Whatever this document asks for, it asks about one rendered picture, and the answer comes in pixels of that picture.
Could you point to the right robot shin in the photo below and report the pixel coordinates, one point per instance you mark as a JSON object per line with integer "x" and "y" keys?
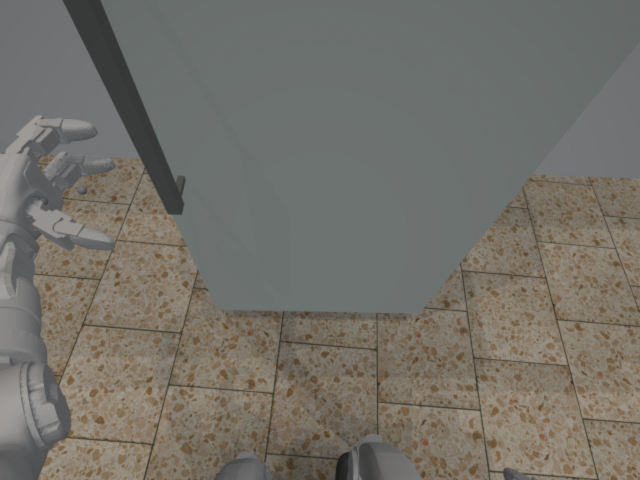
{"x": 369, "y": 438}

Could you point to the robot left upper arm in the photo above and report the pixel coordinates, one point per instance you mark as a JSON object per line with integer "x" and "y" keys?
{"x": 34, "y": 415}

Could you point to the left robot hand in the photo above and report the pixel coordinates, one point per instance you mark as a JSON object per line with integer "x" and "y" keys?
{"x": 22, "y": 182}

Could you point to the fridge door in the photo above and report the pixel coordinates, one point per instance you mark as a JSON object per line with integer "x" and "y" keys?
{"x": 346, "y": 155}

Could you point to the robot shin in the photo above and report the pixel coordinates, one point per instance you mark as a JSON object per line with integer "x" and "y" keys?
{"x": 369, "y": 438}
{"x": 246, "y": 454}

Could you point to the left robot forearm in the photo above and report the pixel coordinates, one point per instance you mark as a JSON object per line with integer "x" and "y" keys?
{"x": 20, "y": 305}

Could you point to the handle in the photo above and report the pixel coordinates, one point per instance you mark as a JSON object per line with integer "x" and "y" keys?
{"x": 99, "y": 39}

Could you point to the left robot shin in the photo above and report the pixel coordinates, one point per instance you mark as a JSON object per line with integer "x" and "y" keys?
{"x": 246, "y": 454}

